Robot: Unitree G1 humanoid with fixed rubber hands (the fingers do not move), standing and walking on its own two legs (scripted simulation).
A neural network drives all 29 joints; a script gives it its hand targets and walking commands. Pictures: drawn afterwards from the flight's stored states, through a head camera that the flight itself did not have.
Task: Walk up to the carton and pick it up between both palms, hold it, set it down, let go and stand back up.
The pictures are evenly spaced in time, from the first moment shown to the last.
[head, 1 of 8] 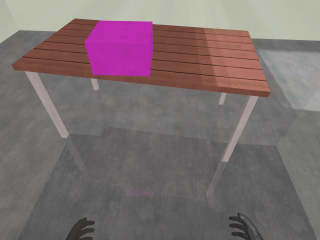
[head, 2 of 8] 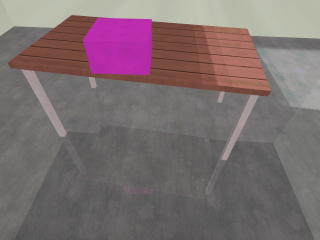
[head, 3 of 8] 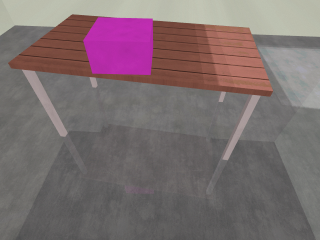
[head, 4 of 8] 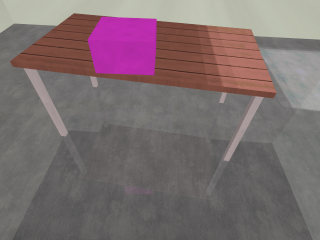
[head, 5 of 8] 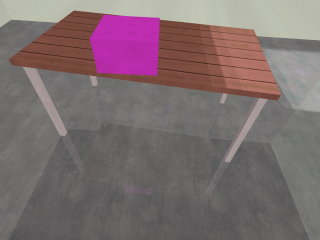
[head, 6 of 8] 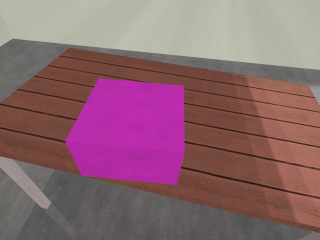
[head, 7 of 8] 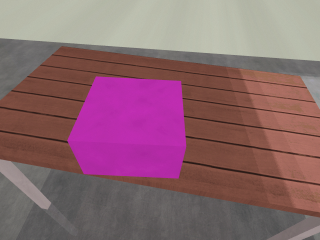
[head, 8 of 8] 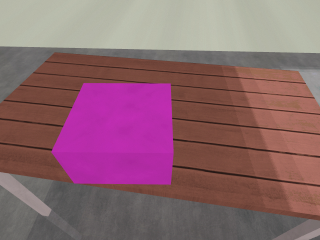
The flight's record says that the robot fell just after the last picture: no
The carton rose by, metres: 0.00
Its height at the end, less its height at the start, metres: +0.00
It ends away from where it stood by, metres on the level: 0.00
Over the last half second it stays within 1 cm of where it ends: yes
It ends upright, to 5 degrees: yes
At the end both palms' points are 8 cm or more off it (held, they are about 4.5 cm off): yes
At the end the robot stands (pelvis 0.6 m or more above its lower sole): yes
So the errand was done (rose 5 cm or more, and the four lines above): no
